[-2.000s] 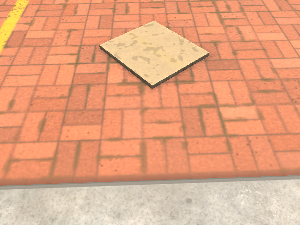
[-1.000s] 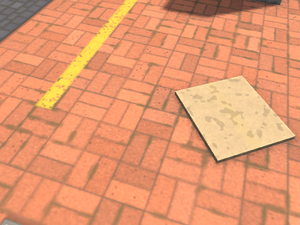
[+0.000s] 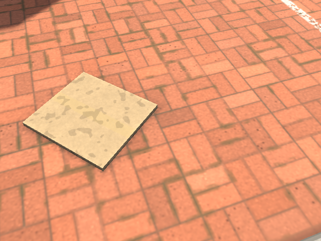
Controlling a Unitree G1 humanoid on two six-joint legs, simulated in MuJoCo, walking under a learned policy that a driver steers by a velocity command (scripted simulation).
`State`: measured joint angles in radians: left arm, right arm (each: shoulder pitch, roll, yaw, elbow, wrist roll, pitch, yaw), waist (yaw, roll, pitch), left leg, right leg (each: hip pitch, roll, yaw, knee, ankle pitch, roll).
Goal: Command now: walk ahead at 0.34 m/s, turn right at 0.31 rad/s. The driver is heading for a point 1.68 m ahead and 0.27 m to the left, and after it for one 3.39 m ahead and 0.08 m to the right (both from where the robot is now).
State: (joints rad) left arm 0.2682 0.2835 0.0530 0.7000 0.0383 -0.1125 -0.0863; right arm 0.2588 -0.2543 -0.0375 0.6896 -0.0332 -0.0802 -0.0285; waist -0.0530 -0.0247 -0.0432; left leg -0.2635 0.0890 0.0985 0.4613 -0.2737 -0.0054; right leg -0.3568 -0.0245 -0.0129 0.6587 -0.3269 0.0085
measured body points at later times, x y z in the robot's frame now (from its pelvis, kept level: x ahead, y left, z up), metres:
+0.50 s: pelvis +0.25 -0.03 -0.02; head +0.27 -0.04 +0.42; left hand +0.17 +0.20 -0.16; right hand +0.52 -0.24 -0.08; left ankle +0.37 +0.05 -0.74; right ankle -0.02 -0.11 -0.73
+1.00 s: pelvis +0.57 -0.09 -0.02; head +0.61 -0.10 +0.43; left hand +0.82 +0.13 -0.09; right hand +0.56 -0.37 -0.16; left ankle +0.39 +0.05 -0.70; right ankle +0.69 -0.19 -0.74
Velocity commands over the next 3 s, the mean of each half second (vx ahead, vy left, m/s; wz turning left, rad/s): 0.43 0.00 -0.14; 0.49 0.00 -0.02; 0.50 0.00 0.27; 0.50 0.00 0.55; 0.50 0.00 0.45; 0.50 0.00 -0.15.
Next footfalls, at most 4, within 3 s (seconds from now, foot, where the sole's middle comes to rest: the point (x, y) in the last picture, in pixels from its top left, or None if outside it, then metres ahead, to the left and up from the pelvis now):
0.02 right None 0.02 -0.11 -0.77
0.48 left None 0.41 0.05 -0.77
0.96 right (202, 190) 0.73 -0.20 -0.77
1.46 left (141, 141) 1.01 0.07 -0.76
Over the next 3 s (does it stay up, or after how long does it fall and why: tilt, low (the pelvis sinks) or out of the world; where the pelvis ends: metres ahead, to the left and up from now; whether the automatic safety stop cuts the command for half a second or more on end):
stays up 1.56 0.27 0.00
